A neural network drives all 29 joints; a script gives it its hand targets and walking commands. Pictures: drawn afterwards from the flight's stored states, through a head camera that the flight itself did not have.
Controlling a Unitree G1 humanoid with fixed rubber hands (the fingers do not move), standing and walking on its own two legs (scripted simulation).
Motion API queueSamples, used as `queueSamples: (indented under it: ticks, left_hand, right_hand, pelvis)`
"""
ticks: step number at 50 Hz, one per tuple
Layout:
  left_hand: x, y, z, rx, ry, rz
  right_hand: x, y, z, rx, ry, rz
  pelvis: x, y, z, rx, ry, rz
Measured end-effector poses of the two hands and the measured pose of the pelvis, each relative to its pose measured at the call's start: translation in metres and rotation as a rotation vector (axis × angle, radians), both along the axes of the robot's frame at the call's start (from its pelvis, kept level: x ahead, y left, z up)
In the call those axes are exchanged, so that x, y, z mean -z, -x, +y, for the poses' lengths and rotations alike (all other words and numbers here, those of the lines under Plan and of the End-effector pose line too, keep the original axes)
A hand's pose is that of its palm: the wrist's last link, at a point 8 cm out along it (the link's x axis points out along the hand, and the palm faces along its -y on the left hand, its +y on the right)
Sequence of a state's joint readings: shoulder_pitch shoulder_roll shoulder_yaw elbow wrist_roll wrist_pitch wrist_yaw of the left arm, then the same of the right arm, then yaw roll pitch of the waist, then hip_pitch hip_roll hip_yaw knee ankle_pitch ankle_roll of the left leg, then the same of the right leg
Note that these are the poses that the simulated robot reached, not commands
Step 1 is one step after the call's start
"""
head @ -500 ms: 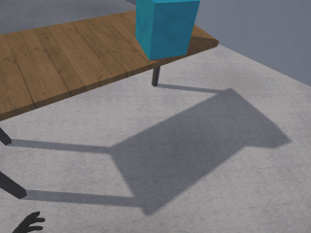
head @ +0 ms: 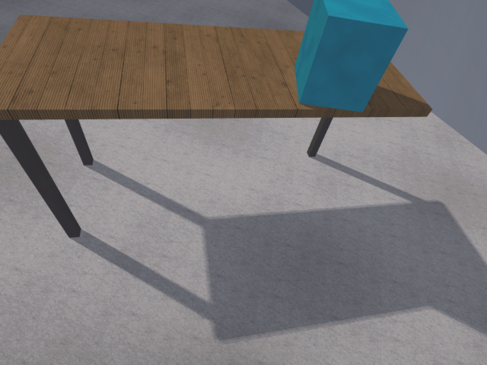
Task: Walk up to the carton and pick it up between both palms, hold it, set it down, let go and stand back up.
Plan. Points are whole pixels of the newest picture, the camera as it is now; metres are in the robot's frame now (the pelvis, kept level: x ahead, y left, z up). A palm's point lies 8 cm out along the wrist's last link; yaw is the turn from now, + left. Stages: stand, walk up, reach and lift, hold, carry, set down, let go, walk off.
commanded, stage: walk up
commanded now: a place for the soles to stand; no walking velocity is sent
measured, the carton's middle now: (341, 51) +0.95 -0.21 +0.07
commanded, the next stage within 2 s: none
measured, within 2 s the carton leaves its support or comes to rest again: neither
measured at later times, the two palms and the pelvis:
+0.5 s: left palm out of the picture +0.00 +0.28 -0.08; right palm (437, 353) +0.21 -0.35 -0.11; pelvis +0.02 -0.06 +0.00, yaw +14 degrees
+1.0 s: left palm out of the picture -0.02 +0.30 -0.11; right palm (407, 360) +0.19 -0.29 -0.10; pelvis +0.02 -0.02 +0.00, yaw +17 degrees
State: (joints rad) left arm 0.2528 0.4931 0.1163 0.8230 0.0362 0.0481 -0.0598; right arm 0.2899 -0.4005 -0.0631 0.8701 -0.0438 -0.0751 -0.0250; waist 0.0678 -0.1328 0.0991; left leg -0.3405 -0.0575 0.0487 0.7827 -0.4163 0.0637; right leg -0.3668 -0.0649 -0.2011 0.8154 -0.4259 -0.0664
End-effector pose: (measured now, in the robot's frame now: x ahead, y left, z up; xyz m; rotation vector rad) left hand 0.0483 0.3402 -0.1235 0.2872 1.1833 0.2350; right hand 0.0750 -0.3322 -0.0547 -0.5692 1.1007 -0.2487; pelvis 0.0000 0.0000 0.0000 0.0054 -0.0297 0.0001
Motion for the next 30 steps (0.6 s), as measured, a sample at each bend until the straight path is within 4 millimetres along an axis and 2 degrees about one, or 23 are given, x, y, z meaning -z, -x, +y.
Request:
queueSamples:
  ticks: [2,5,10,14,17,23,26,30]
  left_hand:
    - [0.002,0.016,-0.012,-0.030,0.015,0.046]
    - [-0.002,0.027,-0.032,-0.053,0.035,0.073]
    - [-0.012,0.024,-0.054,-0.100,0.019,0.031]
    - [-0.017,0.018,-0.069,-0.123,-0.036,-0.013]
    - [-0.023,0.022,-0.079,-0.138,-0.071,-0.033]
    - [-0.043,0.039,-0.071,-0.189,-0.144,-0.029]
    - [-0.047,0.051,-0.057,-0.193,-0.179,-0.013]
    - [-0.040,0.069,-0.031,-0.209,-0.203,0.015]
  right_hand:
    - [-0.001,-0.015,0.000,-0.035,-0.013,-0.016]
    - [-0.002,-0.034,-0.003,-0.057,-0.033,-0.028]
    - [0.007,-0.068,-0.009,-0.096,-0.084,-0.053]
    - [0.029,-0.100,-0.020,-0.127,-0.131,-0.080]
    - [0.043,-0.119,-0.022,-0.145,-0.157,-0.073]
    - [0.051,-0.132,-0.021,-0.210,-0.182,-0.007]
    - [0.054,-0.128,-0.021,-0.219,-0.176,0.032]
    - [0.056,-0.117,-0.015,-0.223,-0.151,0.075]
  pelvis:
    - [-0.002,-0.006,-0.004,-0.023,-0.010,0.006]
    - [-0.008,-0.015,-0.012,-0.080,0.003,0.000]
    - [-0.010,-0.027,-0.033,-0.117,-0.002,-0.024]
    - [0.001,-0.034,-0.053,-0.136,0.017,-0.043]
    - [0.005,-0.034,-0.062,-0.173,0.045,-0.052]
    - [0.001,-0.025,-0.064,-0.222,0.023,-0.033]
    - [0.003,-0.020,-0.060,-0.240,0.025,-0.018]
    - [0.011,-0.014,-0.048,-0.270,0.022,-0.007]
